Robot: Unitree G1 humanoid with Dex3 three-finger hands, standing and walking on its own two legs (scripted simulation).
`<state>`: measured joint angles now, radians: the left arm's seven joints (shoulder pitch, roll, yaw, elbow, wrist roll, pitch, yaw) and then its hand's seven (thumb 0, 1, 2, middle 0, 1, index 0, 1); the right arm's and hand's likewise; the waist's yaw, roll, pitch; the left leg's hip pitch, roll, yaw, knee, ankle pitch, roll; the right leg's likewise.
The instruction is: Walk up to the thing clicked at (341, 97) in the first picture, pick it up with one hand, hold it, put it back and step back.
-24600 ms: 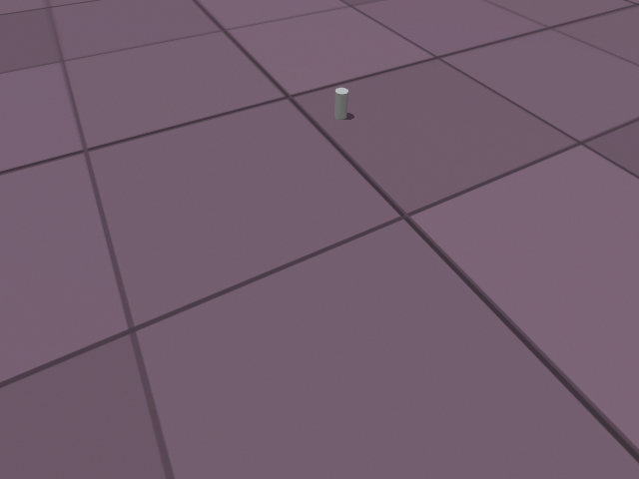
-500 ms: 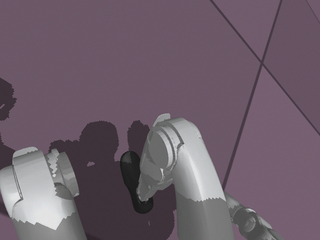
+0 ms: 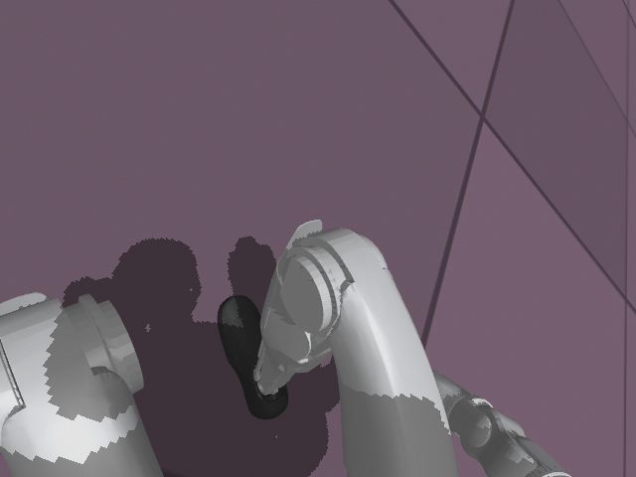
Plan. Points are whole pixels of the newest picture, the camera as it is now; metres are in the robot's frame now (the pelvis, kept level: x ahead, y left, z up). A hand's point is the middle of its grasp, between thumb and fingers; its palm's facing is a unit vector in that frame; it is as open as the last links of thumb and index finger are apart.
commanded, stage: loosen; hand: left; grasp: from the side
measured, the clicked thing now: out of the picture +0.47 +0.28 -0.21
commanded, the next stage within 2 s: open in 0.18 s
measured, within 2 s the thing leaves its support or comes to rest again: rests again in 0.96 s
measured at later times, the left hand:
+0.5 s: hand out of the picture +0.48 +0.29 -0.16, palm faces +0.38 -0.93 +0.01, open 12.4 cm
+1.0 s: hand out of the picture +0.47 +0.35 -0.12, palm faces +0.45 -0.89 -0.02, open 17.4 cm
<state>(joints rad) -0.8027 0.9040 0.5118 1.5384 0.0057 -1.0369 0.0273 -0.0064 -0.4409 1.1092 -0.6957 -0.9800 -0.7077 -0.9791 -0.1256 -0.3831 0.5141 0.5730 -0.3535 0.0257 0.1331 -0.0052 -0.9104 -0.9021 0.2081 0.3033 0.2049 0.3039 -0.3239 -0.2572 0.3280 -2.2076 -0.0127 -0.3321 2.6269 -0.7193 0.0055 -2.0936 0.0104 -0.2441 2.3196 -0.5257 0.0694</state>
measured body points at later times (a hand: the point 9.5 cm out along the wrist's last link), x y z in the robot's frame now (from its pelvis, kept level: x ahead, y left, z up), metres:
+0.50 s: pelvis +0.00 +0.00 +0.00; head +0.25 +0.19 +0.32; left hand +0.46 +0.33 -0.16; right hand +0.14 -0.25 -0.03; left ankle +0.08 +0.12 -0.26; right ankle +0.16 -0.12 -0.26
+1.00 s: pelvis +0.00 +0.00 +0.01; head +0.24 +0.18 +0.33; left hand +0.44 +0.39 -0.11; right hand +0.13 -0.26 -0.03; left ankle +0.08 +0.12 -0.26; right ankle +0.16 -0.12 -0.26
